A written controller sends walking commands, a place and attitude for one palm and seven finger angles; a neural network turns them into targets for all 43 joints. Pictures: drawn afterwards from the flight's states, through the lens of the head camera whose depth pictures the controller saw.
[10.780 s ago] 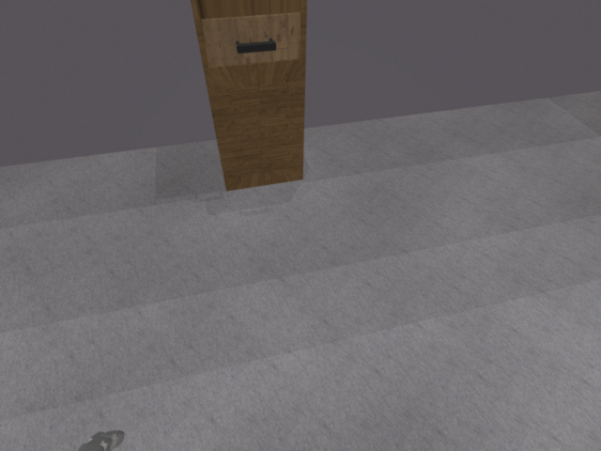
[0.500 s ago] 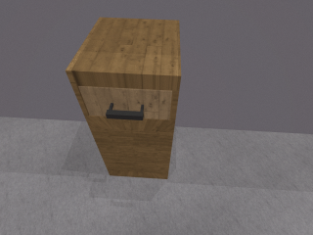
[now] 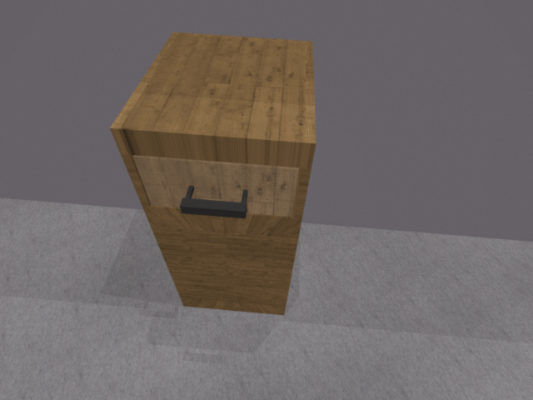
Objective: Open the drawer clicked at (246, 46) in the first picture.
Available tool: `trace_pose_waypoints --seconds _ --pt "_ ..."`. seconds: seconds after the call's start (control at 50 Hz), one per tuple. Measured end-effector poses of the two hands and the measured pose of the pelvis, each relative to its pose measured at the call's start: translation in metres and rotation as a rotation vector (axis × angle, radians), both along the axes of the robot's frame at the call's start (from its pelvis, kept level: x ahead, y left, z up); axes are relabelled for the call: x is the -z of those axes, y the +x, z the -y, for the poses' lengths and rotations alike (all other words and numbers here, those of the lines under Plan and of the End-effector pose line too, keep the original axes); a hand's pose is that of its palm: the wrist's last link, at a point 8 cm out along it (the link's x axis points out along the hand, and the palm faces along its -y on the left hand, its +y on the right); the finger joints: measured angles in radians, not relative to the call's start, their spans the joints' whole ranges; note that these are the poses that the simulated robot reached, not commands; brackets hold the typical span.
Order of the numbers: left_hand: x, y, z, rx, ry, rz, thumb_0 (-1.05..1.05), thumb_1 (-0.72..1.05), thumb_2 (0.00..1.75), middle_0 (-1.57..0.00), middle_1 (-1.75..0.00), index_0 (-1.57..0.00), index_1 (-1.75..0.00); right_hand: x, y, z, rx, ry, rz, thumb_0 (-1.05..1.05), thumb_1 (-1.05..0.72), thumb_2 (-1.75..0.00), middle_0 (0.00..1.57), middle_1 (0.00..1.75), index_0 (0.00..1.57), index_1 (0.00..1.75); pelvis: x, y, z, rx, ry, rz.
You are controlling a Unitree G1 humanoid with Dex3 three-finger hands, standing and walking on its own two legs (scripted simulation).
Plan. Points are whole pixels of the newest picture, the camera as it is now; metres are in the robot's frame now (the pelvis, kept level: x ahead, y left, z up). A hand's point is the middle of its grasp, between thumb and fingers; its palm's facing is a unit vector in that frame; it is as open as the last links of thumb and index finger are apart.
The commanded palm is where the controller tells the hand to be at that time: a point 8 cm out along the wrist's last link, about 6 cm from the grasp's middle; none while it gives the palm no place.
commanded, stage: come to a stop and stand still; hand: left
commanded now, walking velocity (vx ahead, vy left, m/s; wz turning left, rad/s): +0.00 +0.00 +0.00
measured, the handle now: (215, 200) +0.52 +0.15 -0.07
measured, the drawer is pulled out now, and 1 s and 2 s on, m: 0.00 0.00 0.00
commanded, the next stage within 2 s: look again from close up in 0.50 s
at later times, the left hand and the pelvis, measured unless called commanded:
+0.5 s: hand out of the picture +0.01 +0.15 -0.18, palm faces +0.04 -0.98 -0.19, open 7.3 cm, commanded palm none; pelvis +0.02 -0.01 +0.00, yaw +0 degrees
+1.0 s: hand out of the picture -0.01 +0.12 -0.18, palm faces +0.06 -0.98 -0.16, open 7.3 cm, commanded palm none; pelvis +0.01 -0.03 +0.00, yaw +1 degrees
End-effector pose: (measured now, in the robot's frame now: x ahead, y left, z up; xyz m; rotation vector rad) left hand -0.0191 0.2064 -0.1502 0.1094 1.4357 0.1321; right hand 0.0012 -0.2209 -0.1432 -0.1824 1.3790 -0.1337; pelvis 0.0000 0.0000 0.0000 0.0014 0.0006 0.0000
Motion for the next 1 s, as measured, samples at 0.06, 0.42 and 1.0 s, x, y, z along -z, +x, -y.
trace_pose_waypoints --seconds 0.06,0.42,1.0 --pt "0.0 0.007 -0.002 0.002 0.009 0.005 0.01 0.92 0.9 -0.2 -0.3 -0.2 -0.3 0.001 0.001 0.0 0.003 0.002 -0.007 0.01 -0.92 -0.9 0.2 0.3 0.2 0.29 0.0 0.004 0.001 0.0 0.001 0.0" --pt "-0.005 0.027 -0.002 -0.002 0.042 0.026 0.01 0.92 0.9 -0.2 -0.3 -0.2 -0.3 0.007 -0.004 -0.004 0.02 0.039 -0.054 0.0 -0.91 -0.9 0.2 0.3 0.2 0.29 0.0 0.016 0.01 -0.004 0.008 0.001" --pt "-0.004 0.003 0.035 -0.038 0.008 -0.006 0.01 0.91 0.9 -0.2 -0.3 -0.2 -0.3 0.005 -0.001 0.019 0.009 0.031 -0.054 0.01 -0.91 -0.9 0.2 0.3 0.2 0.29 -0.001 0.014 0.032 -0.015 0.011 0.004"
